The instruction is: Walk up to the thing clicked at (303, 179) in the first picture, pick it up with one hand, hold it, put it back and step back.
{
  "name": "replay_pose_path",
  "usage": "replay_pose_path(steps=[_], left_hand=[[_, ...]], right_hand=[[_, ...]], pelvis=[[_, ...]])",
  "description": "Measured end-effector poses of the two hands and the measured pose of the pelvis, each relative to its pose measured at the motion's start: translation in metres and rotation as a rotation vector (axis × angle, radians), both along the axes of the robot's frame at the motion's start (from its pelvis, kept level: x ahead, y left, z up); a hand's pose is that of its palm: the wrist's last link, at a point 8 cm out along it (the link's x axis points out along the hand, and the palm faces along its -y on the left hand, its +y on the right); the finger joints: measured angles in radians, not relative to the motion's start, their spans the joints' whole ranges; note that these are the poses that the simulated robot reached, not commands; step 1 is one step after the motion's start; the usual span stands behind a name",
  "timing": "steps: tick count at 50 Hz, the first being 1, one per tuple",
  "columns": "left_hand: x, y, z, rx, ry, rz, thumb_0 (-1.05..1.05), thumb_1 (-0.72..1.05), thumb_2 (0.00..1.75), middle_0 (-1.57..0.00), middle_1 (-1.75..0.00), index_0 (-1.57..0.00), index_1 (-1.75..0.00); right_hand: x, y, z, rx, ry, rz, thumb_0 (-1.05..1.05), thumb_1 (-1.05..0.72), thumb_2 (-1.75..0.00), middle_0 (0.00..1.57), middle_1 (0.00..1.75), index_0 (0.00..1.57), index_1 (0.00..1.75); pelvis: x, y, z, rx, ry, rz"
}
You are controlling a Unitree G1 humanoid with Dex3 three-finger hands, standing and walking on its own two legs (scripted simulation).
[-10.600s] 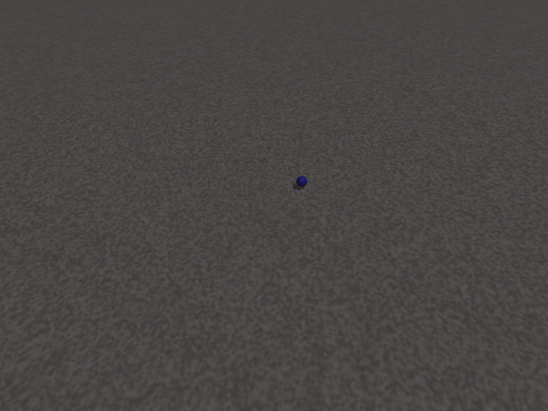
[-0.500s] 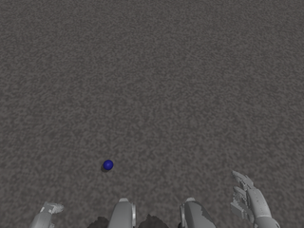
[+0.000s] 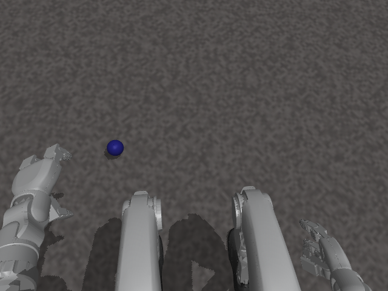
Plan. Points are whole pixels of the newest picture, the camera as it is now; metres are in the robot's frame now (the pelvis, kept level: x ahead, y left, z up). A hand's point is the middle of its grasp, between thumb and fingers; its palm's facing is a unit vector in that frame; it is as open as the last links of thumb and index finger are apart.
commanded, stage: rise first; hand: left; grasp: from above
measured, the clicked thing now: (115, 147) +0.51 +0.28 -0.42
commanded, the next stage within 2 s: none
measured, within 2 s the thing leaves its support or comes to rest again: neither
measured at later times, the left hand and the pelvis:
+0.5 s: hand (76, 165) +0.41 +0.33 -0.23, palm faces -0.46 -0.06 -0.89, open 13.9 cm; pelvis -0.01 +0.01 -0.09, yaw -3 degrees
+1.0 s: hand (86, 156) +0.44 +0.32 -0.28, palm faces -0.44 -0.05 -0.89, open 14.0 cm; pelvis +0.00 +0.02 -0.11, yaw -5 degrees
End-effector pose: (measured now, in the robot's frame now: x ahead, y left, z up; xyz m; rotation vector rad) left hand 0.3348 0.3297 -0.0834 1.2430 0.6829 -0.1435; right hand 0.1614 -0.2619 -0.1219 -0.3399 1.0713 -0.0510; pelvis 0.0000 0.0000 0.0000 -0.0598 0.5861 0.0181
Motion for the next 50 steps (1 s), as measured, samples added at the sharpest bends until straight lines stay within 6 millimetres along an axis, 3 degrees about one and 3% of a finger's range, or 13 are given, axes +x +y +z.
replay_pose_path(steps=[7, 16, 22, 33, 42, 50], left_hand=[[0.029, -0.001, -0.034, 0.07, -0.046, -0.122, 0.0, -0.5, 1.01, -0.1, -1.05, -0.1, -1.05], [0.057, 0.0, -0.065, 0.136, -0.062, -0.217, 0.0, -0.5, 1.01, -0.11, -1.0, -0.11, -1.01], [0.071, -0.002, -0.084, 0.156, -0.065, -0.276, 0.0, -0.49, 1.0, -0.13, -0.95, -0.12, -0.95], [0.09, -0.001, -0.113, 0.175, -0.078, -0.339, 0.0, -0.44, 0.95, -0.16, -0.9, -0.16, -0.9], [0.102, -0.003, -0.128, 0.177, -0.086, -0.324, 0.0, -0.46, 0.95, -0.14, -0.95, -0.14, -0.94], [0.113, -0.008, -0.137, 0.177, -0.085, -0.307, 0.0, -0.5, 0.98, -0.1, -1.0, -0.1, -0.99]], right_hand=[[-0.056, -0.007, -0.04, -0.026, 0.141, -0.049, 0.01, -0.88, -0.89, 0.2, 0.3, 0.2, 0.3], [-0.095, -0.011, -0.056, -0.071, 0.255, -0.084, 0.01, -0.89, -0.9, 0.2, 0.3, 0.2, 0.3], [-0.101, -0.01, -0.06, -0.097, 0.288, -0.085, 0.01, -0.9, -0.9, 0.2, 0.3, 0.2, 0.3], [-0.094, 0.001, -0.07, -0.112, 0.312, -0.06, 0.0, -0.9, -0.9, 0.2, 0.3, 0.2, 0.3], [-0.092, 0.011, -0.079, -0.097, 0.321, -0.045, 0.0, -0.91, -0.9, 0.2, 0.3, 0.2, 0.3], [-0.103, 0.011, -0.083, -0.095, 0.34, -0.049, 0.0, -0.91, -0.9, 0.2, 0.3, 0.2, 0.3]], pelvis=[[-0.012, 0.0, -0.04, -0.012, -0.014, -0.008], [-0.015, 0.005, -0.069, -0.034, -0.027, -0.013], [-0.013, 0.01, -0.081, -0.05, -0.024, -0.014], [-0.008, 0.019, -0.097, -0.073, -0.012, -0.017], [-0.004, 0.022, -0.105, -0.081, -0.002, -0.019], [-0.003, 0.021, -0.111, -0.083, 0.001, -0.026]])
